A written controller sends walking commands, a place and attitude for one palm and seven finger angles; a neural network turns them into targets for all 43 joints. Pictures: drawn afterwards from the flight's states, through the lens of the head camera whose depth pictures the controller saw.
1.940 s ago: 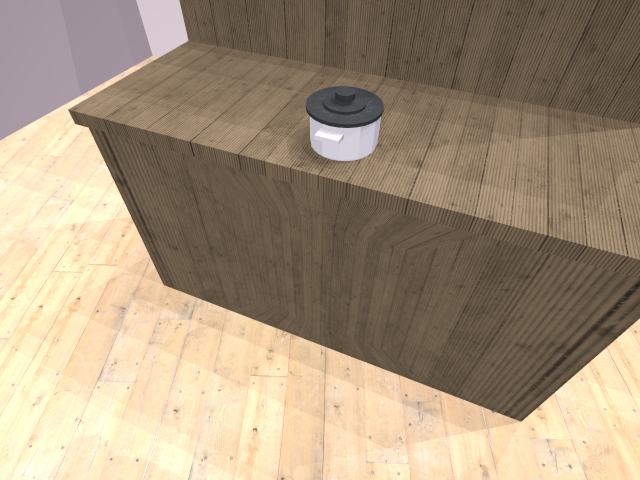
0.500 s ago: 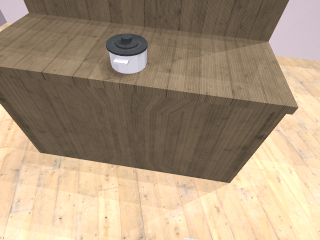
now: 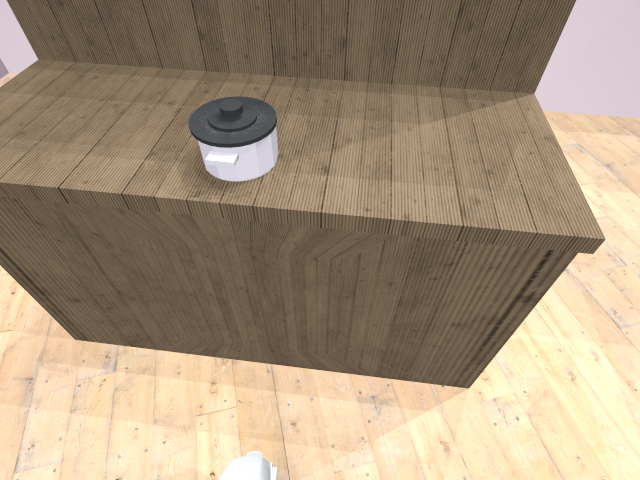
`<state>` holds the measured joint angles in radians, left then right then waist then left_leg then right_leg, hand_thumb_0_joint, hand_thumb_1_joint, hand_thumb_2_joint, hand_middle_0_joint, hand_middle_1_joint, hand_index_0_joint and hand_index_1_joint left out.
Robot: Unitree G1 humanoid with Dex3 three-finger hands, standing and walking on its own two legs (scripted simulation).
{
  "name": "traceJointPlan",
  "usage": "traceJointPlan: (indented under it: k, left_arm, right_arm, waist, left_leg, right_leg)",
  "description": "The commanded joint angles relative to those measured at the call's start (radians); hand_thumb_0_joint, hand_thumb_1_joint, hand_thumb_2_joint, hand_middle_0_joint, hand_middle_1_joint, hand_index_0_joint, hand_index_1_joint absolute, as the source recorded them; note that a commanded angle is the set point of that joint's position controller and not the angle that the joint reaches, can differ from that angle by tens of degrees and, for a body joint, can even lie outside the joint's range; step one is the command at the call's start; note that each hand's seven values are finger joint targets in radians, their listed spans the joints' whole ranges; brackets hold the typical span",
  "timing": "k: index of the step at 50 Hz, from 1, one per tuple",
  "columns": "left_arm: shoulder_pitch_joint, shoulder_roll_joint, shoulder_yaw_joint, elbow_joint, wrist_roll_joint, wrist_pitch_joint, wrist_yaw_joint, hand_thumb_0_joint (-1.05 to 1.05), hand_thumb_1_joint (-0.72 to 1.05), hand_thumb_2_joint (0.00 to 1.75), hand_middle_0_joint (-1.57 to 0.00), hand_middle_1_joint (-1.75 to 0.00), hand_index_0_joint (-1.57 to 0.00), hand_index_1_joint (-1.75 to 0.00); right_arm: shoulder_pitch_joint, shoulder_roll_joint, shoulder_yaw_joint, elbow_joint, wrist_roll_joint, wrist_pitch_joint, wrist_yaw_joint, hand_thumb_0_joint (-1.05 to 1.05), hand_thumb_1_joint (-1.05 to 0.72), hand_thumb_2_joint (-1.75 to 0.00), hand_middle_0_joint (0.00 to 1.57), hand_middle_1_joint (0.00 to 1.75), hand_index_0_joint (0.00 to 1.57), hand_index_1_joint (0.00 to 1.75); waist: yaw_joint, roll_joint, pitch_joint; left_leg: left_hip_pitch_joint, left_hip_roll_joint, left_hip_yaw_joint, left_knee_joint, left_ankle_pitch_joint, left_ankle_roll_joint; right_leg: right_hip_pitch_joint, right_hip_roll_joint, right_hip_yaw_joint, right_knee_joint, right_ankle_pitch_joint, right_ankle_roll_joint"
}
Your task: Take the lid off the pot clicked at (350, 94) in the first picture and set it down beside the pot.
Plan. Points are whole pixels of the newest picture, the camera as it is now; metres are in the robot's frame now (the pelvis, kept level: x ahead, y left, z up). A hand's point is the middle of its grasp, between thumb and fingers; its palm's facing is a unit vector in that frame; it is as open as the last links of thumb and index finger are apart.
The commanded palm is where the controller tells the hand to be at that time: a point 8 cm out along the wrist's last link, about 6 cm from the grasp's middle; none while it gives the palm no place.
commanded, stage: take the last steps up to it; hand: left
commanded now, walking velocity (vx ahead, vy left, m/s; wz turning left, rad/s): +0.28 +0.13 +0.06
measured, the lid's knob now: (231, 108) +0.69 +0.21 +0.10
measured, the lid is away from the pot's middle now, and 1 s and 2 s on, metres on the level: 0.00 0.00 0.00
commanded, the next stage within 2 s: come to a stop and stand still in 0.40 s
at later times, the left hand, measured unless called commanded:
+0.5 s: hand (174, 420) +0.23 +0.25 -0.16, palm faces +0.05 -0.97 -0.23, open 7.4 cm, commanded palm none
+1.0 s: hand (140, 422) +0.23 +0.32 -0.20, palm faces +0.05 -0.98 -0.19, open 7.4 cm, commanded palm none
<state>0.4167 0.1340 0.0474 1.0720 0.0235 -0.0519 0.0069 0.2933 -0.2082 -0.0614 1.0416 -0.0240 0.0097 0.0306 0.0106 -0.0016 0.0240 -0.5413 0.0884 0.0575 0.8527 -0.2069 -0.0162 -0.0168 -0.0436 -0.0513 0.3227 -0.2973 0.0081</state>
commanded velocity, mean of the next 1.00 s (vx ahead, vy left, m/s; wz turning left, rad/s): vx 0.00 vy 0.01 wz -0.01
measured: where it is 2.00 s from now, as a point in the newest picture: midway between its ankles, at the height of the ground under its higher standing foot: outside the picture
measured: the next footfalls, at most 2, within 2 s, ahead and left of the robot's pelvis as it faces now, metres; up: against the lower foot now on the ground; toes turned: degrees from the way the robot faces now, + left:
left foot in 0.14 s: +0.18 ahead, +0.17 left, +0.00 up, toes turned +6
right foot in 0.50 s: +0.25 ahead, -0.03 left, +0.00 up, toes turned -7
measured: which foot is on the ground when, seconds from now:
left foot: up 0.00-0.12, down 0.14-0.50, up 0.52-0.90, down 0.92-1.00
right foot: down 0.00-0.12, up 0.14-0.48, down 0.50-0.92, up 0.94-1.00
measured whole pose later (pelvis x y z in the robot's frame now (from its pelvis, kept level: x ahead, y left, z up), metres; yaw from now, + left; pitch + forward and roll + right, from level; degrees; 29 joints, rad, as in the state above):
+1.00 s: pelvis +0.19 +0.13 -0.01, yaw -1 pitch -1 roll -1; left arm 0.23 0.22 0.07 1.00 0.01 0.06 0.05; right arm 0.17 -0.14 -0.03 0.99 -0.02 0.01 -0.03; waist 0.01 -0.08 0.08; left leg -0.30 0.01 0.05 0.58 -0.26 0.05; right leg -0.38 -0.01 0.01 0.89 -0.51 0.01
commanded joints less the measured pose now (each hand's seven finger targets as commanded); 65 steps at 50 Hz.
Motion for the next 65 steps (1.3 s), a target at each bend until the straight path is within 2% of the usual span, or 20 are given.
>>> traceJointPlan:
  k: [1, 5, 6, 7, 8, 13, 20, 23, 24, 25, 26, 27, 31, 39, 44, 46, 48, 52, 55, 65]
  left_arm:
    - [0.013, 0.208, 0.052, -0.040, 0.008, -0.026, 0.016, 0.00, 0.90, 0.90, -0.20, -0.30, -0.20, -0.30]
    - [-0.003, 0.174, 0.049, -0.039, 0.005, -0.010, 0.007, 0.00, 0.90, 0.90, -0.20, -0.30, -0.20, -0.30]
    - [0.045, 0.116, 0.043, -0.052, -0.008, -0.002, 0.001, 0.00, 0.90, 0.90, -0.20, -0.30, -0.20, -0.30]
    - [0.008, 0.093, 0.032, -0.086, -0.009, -0.003, 0.000, 0.00, 0.90, 0.90, -0.20, -0.30, -0.20, -0.30]
    - [-0.035, 0.089, 0.028, -0.113, -0.009, 0.000, 0.000, 0.00, 0.90, 0.90, -0.20, -0.30, -0.20, -0.30]
    - [-0.008, 0.068, 0.026, -0.068, 0.000, 0.020, -0.011, 0.00, 0.90, 0.90, -0.20, -0.30, -0.20, -0.30]
    - [-0.082, 0.059, 0.022, -0.133, 0.003, 0.033, -0.008, 0.00, 0.90, 0.90, -0.20, -0.30, -0.20, -0.30]
    - [0.024, 0.081, 0.030, -0.105, 0.009, 0.021, -0.004, 0.00, 0.90, 0.90, -0.20, -0.30, -0.20, -0.30]
    - [0.089, 0.123, 0.037, -0.086, 0.016, 0.009, 0.004, 0.00, 0.90, 0.90, -0.20, -0.30, -0.20, -0.30]
    - [0.130, 0.220, 0.054, -0.090, 0.016, 0.000, 0.013, 0.00, 0.90, 0.90, -0.20, -0.30, -0.20, -0.30]
    - [0.103, 0.213, 0.046, -0.101, -0.004, 0.004, 0.020, 0.00, 0.90, 0.90, -0.20, -0.30, -0.20, -0.30]
    - [0.008, 0.165, 0.036, -0.115, -0.003, 0.003, 0.026, 0.00, 0.90, 0.90, -0.20, -0.30, -0.20, -0.30]
    - [-0.107, 0.139, 0.022, -0.140, -0.005, 0.006, 0.037, 0.00, 0.90, 0.90, -0.20, -0.30, -0.20, -0.30]
    - [-0.077, 0.211, 0.048, -0.124, 0.003, 0.044, 0.042, 0.00, 0.90, 0.90, -0.20, -0.30, -0.20, -0.30]
    - [-0.138, 0.198, 0.046, -0.137, -0.006, 0.065, 0.039, 0.00, 0.90, 0.90, -0.20, -0.30, -0.20, -0.30]
    - [-0.081, 0.112, 0.029, -0.142, -0.015, 0.081, 0.044, 0.00, 0.90, 0.90, -0.20, -0.30, -0.20, -0.30]
    - [-0.087, 0.125, 0.030, -0.141, -0.010, 0.095, 0.050, 0.00, 0.90, 0.90, -0.20, -0.30, -0.20, -0.30]
    - [-0.081, 0.156, 0.050, -0.095, -0.001, 0.107, 0.025, 0.00, 0.90, 0.90, -0.20, -0.30, -0.20, -0.30]
    - [-0.080, 0.155, 0.049, -0.093, 0.001, 0.118, 0.016, 0.00, 0.90, 0.90, -0.20, -0.30, -0.20, -0.30]
    - [-0.039, 0.137, 0.031, -0.093, -0.005, 0.124, -0.005, 0.00, 0.90, 0.90, -0.20, -0.30, -0.20, -0.30]
  right_arm:
    - [-0.113, -0.023, -0.004, -0.116, 0.010, -0.049, 0.009, 0.00, -0.90, -0.90, 0.20, 0.30, 0.20, 0.30]
    - [0.176, -0.094, -0.019, -0.032, 0.000, -0.072, -0.015, 0.00, -0.90, -0.90, 0.20, 0.30, 0.20, 0.30]
    - [0.271, -0.208, -0.044, -0.016, -0.020, -0.080, -0.029, 0.00, -0.90, -0.90, 0.20, 0.30, 0.20, 0.30]
    - [0.316, -0.239, -0.046, -0.013, -0.008, -0.066, -0.041, 0.00, -0.90, -0.90, 0.20, 0.30, 0.20, 0.30]
    - [0.258, -0.246, -0.045, -0.033, -0.005, -0.053, -0.045, 0.00, -0.90, -0.90, 0.20, 0.30, 0.20, 0.30]
    - [0.006, -0.052, 0.012, -0.080, 0.003, -0.088, -0.052, 0.00, -0.90, -0.90, 0.20, 0.30, 0.20, 0.30]
    - [0.009, -0.083, 0.002, -0.069, -0.002, -0.079, -0.049, 0.00, -0.90, -0.90, 0.20, 0.30, 0.20, 0.30]
    - [-0.004, -0.073, 0.005, -0.062, 0.003, -0.062, -0.044, 0.00, -0.90, -0.90, 0.20, 0.30, 0.20, 0.30]
    - [-0.001, -0.041, 0.012, -0.061, 0.009, -0.062, -0.041, 0.00, -0.90, -0.90, 0.20, 0.30, 0.20, 0.30]
    - [0.023, 0.009, 0.015, -0.088, 0.014, -0.058, -0.038, 0.00, -0.90, -0.90, 0.20, 0.30, 0.20, 0.30]
    - [-0.001, -0.053, 0.006, -0.093, -0.001, -0.046, -0.041, 0.00, -0.90, -0.90, 0.20, 0.30, 0.20, 0.30]
    - [-0.007, -0.037, 0.011, -0.075, 0.001, -0.043, -0.044, 0.00, -0.90, -0.90, 0.20, 0.30, 0.20, 0.30]
    - [0.038, 0.012, 0.016, -0.016, 0.020, -0.001, -0.052, 0.00, -0.90, -0.90, 0.20, 0.30, 0.20, 0.30]
    - [-0.061, -0.012, -0.004, -0.061, 0.022, 0.019, -0.058, 0.00, -0.90, -0.90, 0.20, 0.30, 0.20, 0.30]
    - [0.035, -0.031, -0.009, -0.031, 0.020, 0.001, -0.060, 0.00, -0.90, -0.90, 0.20, 0.30, 0.20, 0.30]
    - [0.032, -0.151, -0.021, -0.067, 0.006, -0.007, -0.068, 0.00, -0.90, -0.90, 0.20, 0.30, 0.20, 0.30]
    - [0.008, -0.133, -0.009, -0.076, -0.003, -0.007, -0.082, 0.00, -0.90, -0.90, 0.20, 0.30, 0.20, 0.30]
    - [-0.059, -0.093, 0.009, -0.079, -0.001, -0.016, -0.097, 0.00, -0.90, -0.90, 0.20, 0.30, 0.20, 0.30]
    - [-0.012, -0.097, 0.004, -0.065, 0.000, -0.017, -0.100, 0.00, -0.90, -0.90, 0.20, 0.30, 0.20, 0.30]
    - [0.006, -0.153, -0.031, -0.053, -0.011, 0.000, -0.074, 0.00, -0.90, -0.90, 0.20, 0.30, 0.20, 0.30]
  waist:
    - [0.014, -0.152, 0.115]
    - [-0.105, 0.003, 0.002]
    - [-0.114, 0.297, -0.087]
    - [-0.120, 0.372, -0.113]
    - [-0.106, 0.242, -0.027]
    - [0.023, 0.115, -0.009]
    - [0.014, 0.061, 0.031]
    - [0.064, -0.046, 0.008]
    - [0.090, -0.173, -0.007]
    - [0.081, -0.433, -0.001]
    - [0.066, -0.298, 0.024]
    - [0.024, -0.165, 0.048]
    - [-0.025, -0.101, -0.045]
    - [0.025, -0.170, -0.050]
    - [-0.036, -0.108, -0.100]
    - [-0.030, 0.297, -0.097]
    - [-0.021, 0.168, -0.075]
    - [-0.005, 0.175, -0.042]
    - [-0.021, 0.116, -0.059]
    - [-0.032, 0.217, -0.026]
  left_leg:
    - [0.017, -0.004, 0.006, -0.147, -0.024, 0.020]
    - [0.496, -0.062, 0.022, -0.347, -0.024, 0.053]
    - [0.635, 0.178, -0.310, -0.451, -0.047, 0.126]
    - [0.638, 0.272, -0.548, -0.608, -0.075, 0.202]
    - [0.549, 0.315, -0.586, -0.642, -0.187, 0.258]
    - [0.255, 0.147, -0.191, -0.660, 0.045, 0.186]
    - [0.244, 0.168, -0.132, -0.653, 0.039, 0.230]
    - [0.138, 0.097, -0.079, -0.483, -0.114, 0.169]
    - [0.075, -0.001, 0.002, -0.294, -0.198, 0.110]
    - [-0.106, -0.116, 0.066, -0.027, -0.350, 0.048]
    - [-0.075, -0.070, -0.021, 0.093, -0.370, 0.033]
    - [-0.033, -0.046, -0.054, 0.120, -0.285, 0.024]
    - [0.130, -0.046, -0.048, 0.088, -0.202, -0.014]
    - [0.102, -0.078, -0.025, -0.019, -0.229, -0.039]
    - [0.388, -0.049, -0.020, -0.426, 0.150, -0.021]
    - [0.411, 0.305, -0.391, -0.513, 0.798, 0.160]
    - [0.309, 0.298, -0.336, -0.524, 0.711, 0.221]
    - [0.338, 0.177, -0.223, -0.567, 0.370, 0.143]
    - [0.388, 0.188, -0.245, -0.612, 0.181, 0.127]
    - [0.304, 0.142, -0.257, -0.785, -0.380, 0.085]
  right_leg:
    - [-0.090, -0.277, 0.132, -0.106, 0.164, -0.154]
    - [-0.253, -0.146, 0.004, 0.315, 0.236, -0.093]
    - [-0.431, -0.014, -0.089, 0.632, -0.095, -0.047]
    - [-0.565, 0.046, -0.018, 0.864, -0.310, -0.045]
    - [-0.631, -0.008, 0.046, 0.979, -0.291, -0.058]
    - [-0.492, -0.085, 0.034, 0.890, -0.018, -0.029]
    - [-0.359, -0.070, -0.003, 0.451, -0.020, -0.011]
    - [-0.111, -0.025, -0.027, 0.230, 0.091, -0.008]
    - [-0.023, -0.099, 0.093, 0.098, 0.008, -0.028]
    - [0.039, -0.355, 0.502, -0.093, -0.050, -0.130]
    - [-0.076, -0.420, 0.549, -0.155, 0.003, -0.202]
    - [-0.136, -0.368, 0.432, -0.128, 0.162, -0.211]
    - [-0.181, -0.247, 0.142, 0.012, 0.689, -0.198]
    - [-0.090, -0.270, 0.145, 0.089, 0.864, -0.227]
    - [-0.200, -0.158, 0.080, 0.237, 0.516, -0.095]
    - [-0.386, 0.046, 0.007, 0.537, -0.317, 0.018]
    - [-0.368, 0.053, 0.121, 0.763, -0.314, -0.001]
    - [-0.460, 0.063, 0.165, 0.887, -0.078, 0.028]
    - [-0.479, 0.056, 0.172, 0.858, -0.042, 0.043]
    - [-0.290, 0.056, 0.015, 0.431, -0.167, 0.003]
